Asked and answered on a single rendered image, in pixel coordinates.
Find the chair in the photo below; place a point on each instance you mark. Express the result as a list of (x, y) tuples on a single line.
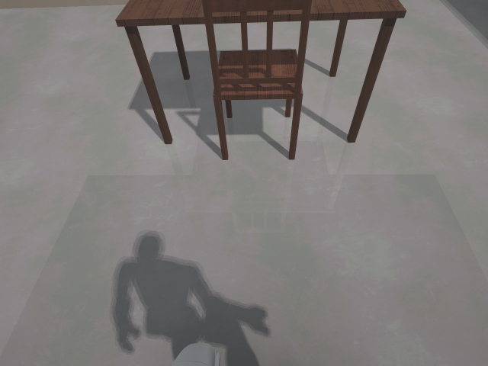
[(257, 74)]

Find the robot left thigh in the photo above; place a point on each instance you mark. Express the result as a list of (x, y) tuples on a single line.
[(198, 354)]

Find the table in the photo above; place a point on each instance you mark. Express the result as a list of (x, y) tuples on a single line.
[(178, 12)]

